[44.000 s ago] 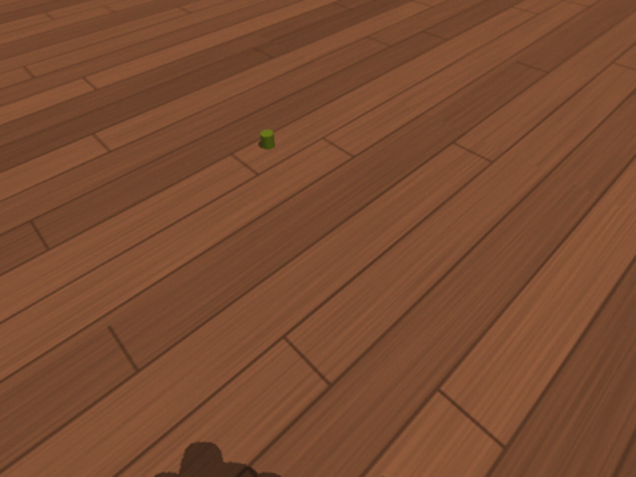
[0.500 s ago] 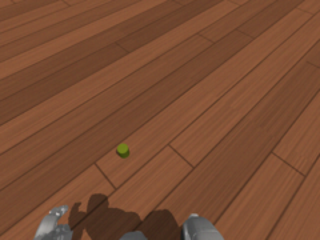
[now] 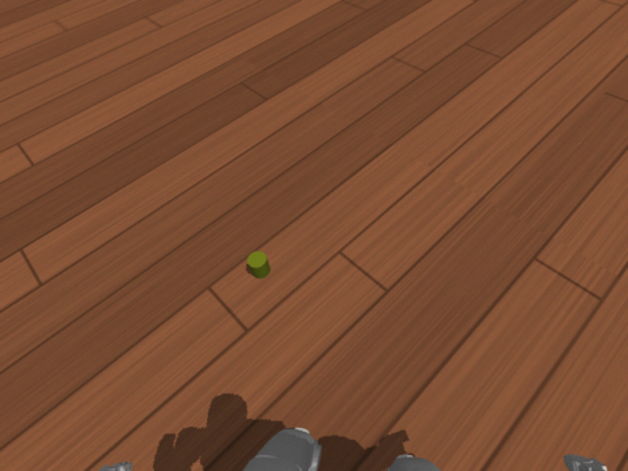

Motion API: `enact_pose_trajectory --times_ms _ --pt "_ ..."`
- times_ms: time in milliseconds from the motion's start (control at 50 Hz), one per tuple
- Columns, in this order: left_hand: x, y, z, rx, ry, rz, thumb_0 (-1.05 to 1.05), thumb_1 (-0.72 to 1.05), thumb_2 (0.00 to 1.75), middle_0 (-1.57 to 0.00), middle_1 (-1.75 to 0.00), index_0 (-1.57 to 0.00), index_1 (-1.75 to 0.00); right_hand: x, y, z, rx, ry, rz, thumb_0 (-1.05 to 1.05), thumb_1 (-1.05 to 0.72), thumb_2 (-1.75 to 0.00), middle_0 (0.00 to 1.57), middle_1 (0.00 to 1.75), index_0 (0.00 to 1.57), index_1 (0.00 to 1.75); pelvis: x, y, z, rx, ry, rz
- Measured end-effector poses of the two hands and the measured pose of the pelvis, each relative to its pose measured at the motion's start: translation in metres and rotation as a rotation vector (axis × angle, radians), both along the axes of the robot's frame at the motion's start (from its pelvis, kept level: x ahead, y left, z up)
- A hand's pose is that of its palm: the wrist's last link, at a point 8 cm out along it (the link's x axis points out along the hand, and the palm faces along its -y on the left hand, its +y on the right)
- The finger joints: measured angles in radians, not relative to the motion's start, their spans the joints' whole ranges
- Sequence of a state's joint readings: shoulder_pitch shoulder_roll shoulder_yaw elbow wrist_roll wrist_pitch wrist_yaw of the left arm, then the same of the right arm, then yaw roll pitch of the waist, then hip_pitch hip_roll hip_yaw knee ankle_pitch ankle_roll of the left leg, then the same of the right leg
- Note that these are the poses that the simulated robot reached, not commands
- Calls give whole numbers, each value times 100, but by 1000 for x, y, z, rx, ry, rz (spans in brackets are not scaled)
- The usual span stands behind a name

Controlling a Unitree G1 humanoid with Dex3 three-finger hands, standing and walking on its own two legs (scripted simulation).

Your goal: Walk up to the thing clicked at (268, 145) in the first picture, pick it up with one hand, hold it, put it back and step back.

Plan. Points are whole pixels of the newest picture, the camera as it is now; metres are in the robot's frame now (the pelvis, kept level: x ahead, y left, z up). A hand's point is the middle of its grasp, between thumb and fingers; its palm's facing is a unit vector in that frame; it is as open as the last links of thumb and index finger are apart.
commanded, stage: step back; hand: left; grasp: from above
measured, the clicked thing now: (259, 265) +0.81 +0.31 -0.72
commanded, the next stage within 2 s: stand in 1.62 s
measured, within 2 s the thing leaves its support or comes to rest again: neither
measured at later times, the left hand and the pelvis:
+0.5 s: hand out of the picture -0.11 +0.28 -0.15, palm faces -0.04 -0.92 -0.40, open 7.4 cm; pelvis -0.19 +0.00 -0.01, yaw -2 degrees
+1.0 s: hand out of the picture -0.17 +0.29 -0.14, palm faces +0.00 -0.93 -0.37, open 7.4 cm; pelvis -0.23 +0.00 +0.01, yaw +1 degrees
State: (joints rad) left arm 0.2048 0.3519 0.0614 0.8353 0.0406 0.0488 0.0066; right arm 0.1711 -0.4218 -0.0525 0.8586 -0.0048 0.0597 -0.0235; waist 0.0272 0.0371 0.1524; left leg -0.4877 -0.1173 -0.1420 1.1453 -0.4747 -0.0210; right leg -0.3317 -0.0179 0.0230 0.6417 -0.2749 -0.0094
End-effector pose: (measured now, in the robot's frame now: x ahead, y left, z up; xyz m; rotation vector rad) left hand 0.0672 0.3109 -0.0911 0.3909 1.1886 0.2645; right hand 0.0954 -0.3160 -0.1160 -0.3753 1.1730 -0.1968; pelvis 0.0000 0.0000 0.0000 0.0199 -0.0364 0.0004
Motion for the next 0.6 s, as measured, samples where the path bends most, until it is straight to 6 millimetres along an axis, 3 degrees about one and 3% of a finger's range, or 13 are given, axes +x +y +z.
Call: enact_pose_trajectory --times_ms 80,160,280,380,480,600 --pt "-12 9 -2 11 -70 3 1 90 90 -21 -30 -21 -30 -41 4 -5 -20 79 26 1 -91 -90 21 30 20 30 -30 4 -4 -7 3 44" --pt "-31 24 -16 -3 -112 3 1 90 90 -21 -30 -21 -30 -76 16 -6 -37 97 45 1 -91 -90 21 30 20 30 -66 14 -14 9 -10 70" --pt "-74 26 -17 -34 -73 19 1 90 90 -21 -30 -21 -30 -118 30 14 -24 57 41 1 -91 -90 21 30 20 30 -107 17 -1 -34 -16 47" --pt "-120 22 -17 -43 -47 9 1 90 90 -21 -30 -21 -30 -135 27 23 -30 -15 41 1 -90 -90 21 30 20 30 -143 12 2 -43 -7 14" --pt "-171 9 -22 -35 5 -29 1 90 90 -21 -30 -20 -30 -156 12 17 -17 -100 30 1 -90 -90 21 30 20 30 -180 2 -7 -33 -7 -38" --pt "-235 -7 -13 -36 42 -1 1 90 90 -21 -30 -21 -30 -209 -3 9 9 -59 -22 1 -91 -90 21 30 20 30 -213 -7 -1 -24 -25 -42"
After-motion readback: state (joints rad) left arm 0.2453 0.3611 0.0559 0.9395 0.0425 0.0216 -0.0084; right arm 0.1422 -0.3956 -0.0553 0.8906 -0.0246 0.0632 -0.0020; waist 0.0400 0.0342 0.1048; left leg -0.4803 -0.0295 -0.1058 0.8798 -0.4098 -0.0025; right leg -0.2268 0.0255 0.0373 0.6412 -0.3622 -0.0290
